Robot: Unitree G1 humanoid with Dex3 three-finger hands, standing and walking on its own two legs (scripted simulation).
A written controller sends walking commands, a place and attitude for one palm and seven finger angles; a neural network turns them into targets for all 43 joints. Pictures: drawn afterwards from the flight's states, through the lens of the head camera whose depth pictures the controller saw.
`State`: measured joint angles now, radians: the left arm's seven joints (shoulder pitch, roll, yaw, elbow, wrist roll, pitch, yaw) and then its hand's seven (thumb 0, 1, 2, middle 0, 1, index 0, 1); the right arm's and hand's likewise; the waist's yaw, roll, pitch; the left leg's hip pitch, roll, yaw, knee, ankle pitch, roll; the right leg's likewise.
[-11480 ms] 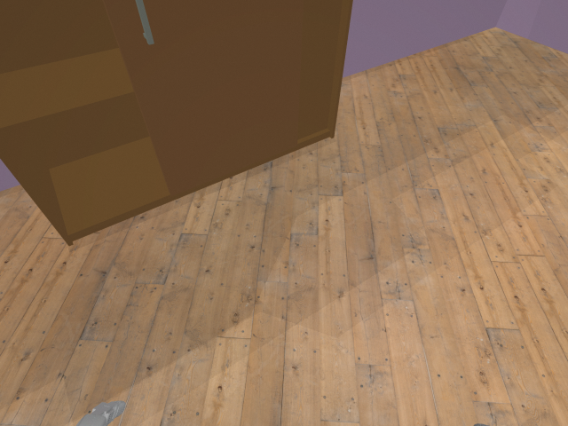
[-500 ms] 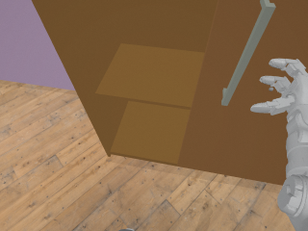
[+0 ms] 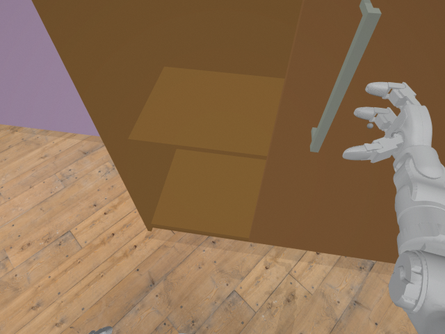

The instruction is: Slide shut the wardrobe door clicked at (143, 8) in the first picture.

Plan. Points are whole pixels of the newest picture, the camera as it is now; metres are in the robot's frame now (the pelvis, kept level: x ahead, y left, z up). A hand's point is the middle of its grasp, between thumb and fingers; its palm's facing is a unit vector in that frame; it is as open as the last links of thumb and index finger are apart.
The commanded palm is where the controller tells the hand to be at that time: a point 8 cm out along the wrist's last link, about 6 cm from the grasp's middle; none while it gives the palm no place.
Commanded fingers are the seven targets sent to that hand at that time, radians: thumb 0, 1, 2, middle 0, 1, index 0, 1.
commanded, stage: feel for the door with the fingertips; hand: right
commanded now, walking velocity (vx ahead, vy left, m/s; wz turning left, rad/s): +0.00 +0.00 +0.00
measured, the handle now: (335, 89) +0.54 -0.13 +0.16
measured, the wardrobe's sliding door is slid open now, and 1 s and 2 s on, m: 0.46 0.46 0.46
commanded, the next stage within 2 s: slide the fingers in behind the handle in 0.74 s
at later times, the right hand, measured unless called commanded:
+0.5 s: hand (348, 116) +0.49 -0.15 +0.14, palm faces +0.04 +1.00 -0.03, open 13.9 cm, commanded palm +0.46 -0.21 +0.13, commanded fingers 0.00 0.50 -0.30 0.30 1.20 0.30 1.20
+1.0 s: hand (352, 114) +0.50 -0.16 +0.14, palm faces +0.02 +1.00 -0.02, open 13.6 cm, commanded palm +0.47 -0.21 +0.13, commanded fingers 0.00 0.50 -0.30 0.30 1.20 0.30 1.20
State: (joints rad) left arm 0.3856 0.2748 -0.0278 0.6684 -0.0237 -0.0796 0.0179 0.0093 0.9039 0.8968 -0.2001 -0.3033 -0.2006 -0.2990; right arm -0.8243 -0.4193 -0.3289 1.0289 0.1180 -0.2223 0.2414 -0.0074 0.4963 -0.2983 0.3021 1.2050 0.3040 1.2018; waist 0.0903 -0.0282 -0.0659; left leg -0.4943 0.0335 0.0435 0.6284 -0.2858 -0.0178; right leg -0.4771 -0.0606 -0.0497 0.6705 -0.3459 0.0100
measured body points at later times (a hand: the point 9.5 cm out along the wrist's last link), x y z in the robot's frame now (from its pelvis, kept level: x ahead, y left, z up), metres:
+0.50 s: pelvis +0.00 +0.01 +0.00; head +0.06 +0.02 +0.45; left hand +0.02 +0.27 -0.12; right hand +0.48 -0.21 +0.14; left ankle +0.01 +0.13 -0.72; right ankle -0.01 -0.12 -0.72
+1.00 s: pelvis +0.00 +0.00 -0.01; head +0.07 +0.00 +0.44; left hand +0.00 +0.26 -0.12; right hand +0.49 -0.22 +0.14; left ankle +0.01 +0.13 -0.72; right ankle -0.01 -0.12 -0.72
